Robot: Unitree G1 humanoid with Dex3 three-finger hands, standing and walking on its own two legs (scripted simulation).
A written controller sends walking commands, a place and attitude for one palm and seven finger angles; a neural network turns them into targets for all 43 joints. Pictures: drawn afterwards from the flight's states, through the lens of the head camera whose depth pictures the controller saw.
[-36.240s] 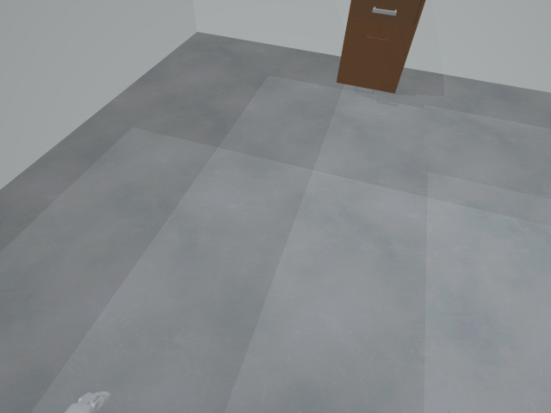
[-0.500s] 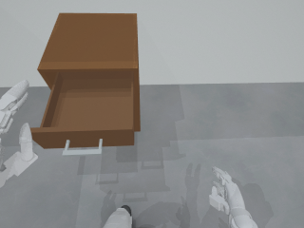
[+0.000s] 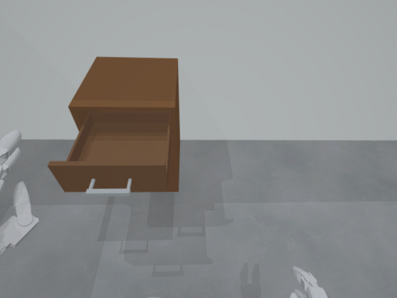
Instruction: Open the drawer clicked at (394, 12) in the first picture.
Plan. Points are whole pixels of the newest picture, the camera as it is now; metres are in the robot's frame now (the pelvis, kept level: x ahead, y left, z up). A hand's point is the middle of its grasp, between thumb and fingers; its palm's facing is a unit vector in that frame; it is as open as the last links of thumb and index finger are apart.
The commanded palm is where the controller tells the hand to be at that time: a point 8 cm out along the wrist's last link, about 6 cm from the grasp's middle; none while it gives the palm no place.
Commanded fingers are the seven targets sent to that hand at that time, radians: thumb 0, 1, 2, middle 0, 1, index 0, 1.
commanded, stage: stop stepping back and stand still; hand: left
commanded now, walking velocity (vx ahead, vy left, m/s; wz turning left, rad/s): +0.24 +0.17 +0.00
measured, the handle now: (109, 187) +0.51 +0.33 -0.24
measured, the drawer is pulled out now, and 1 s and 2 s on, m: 0.30 0.30 0.30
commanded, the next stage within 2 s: let the arm hang, fingers relaxed in 0.58 s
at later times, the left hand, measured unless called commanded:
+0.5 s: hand (16, 265) +0.13 +0.23 +0.16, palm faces +0.46 -0.78 -0.42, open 7.4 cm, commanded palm +0.07 +0.27 +0.18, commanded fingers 0.00 0.90 0.90 -0.20 -0.30 -0.20 -0.30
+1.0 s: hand out of the picture +0.04 +0.19 -0.17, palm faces +0.11 -0.98 -0.17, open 7.1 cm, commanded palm none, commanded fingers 0.00 0.90 0.90 -0.20 -0.30 -0.20 -0.30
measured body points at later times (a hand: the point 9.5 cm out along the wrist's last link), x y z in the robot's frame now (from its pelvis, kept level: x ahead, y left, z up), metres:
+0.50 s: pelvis -0.04 -0.02 +0.00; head -0.05 -0.03 +0.45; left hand +0.10 +0.27 +0.19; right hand +0.12 -0.24 -0.10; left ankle -0.06 +0.10 -0.67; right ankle -0.02 -0.07 -0.74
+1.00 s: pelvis -0.02 +0.01 +0.00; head +0.00 +0.04 +0.45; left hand +0.03 +0.24 -0.16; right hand +0.08 -0.20 -0.13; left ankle -0.01 +0.10 -0.74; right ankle -0.02 -0.07 -0.74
